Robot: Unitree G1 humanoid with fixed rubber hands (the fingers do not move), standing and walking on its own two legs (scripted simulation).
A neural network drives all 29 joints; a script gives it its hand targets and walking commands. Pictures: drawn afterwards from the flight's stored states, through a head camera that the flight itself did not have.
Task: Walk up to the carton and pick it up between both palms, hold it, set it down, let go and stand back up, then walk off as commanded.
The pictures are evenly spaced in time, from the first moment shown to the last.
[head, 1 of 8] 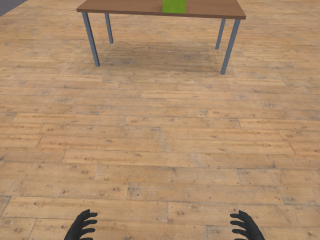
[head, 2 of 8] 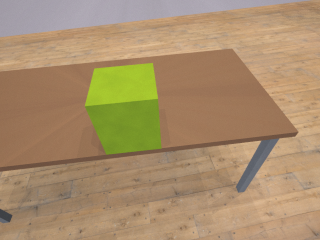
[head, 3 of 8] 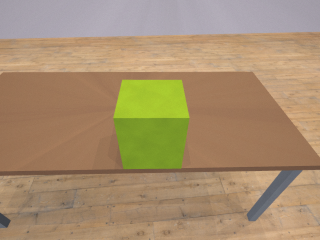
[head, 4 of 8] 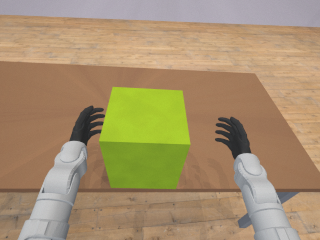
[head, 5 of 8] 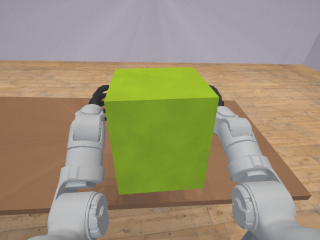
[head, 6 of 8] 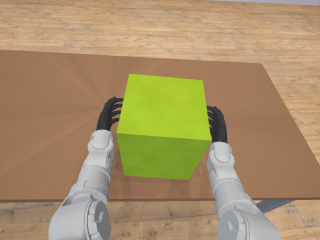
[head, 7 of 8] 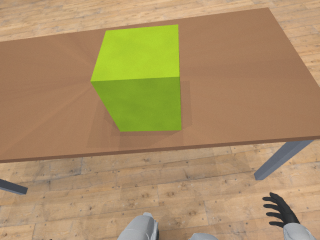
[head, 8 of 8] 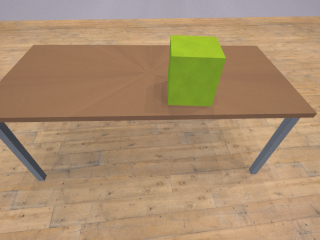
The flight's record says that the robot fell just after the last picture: no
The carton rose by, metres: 0.29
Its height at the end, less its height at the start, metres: +0.00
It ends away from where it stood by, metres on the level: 0.09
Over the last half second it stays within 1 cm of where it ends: yes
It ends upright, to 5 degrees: yes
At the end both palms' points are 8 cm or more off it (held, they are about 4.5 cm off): yes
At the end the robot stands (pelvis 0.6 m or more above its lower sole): yes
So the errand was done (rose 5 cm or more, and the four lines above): yes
